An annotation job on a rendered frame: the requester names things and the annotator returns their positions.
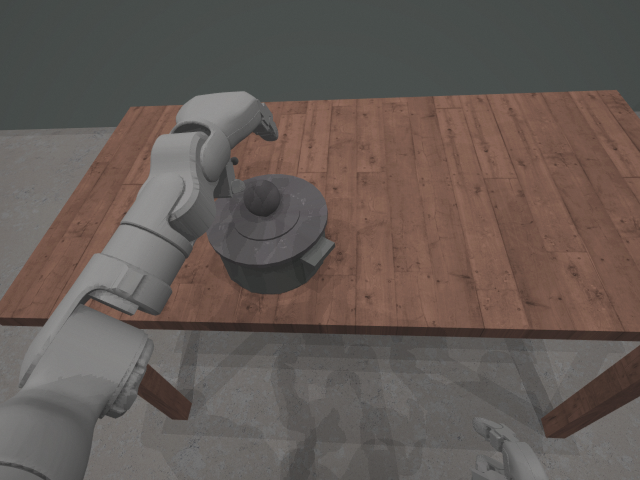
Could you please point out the left robot hand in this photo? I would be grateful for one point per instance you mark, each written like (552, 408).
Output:
(237, 114)

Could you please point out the robot left forearm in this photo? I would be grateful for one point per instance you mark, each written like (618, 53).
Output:
(173, 208)

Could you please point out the lid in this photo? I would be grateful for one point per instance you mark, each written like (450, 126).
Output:
(248, 240)

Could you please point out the left robot upper arm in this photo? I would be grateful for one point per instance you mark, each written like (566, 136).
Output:
(92, 368)

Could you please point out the right robot hand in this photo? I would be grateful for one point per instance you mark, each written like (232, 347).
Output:
(519, 460)

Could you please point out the table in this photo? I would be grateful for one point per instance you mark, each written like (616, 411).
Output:
(495, 216)

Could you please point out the pot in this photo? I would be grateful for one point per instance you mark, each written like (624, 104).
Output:
(281, 278)

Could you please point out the knob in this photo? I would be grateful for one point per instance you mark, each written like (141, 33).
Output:
(261, 197)

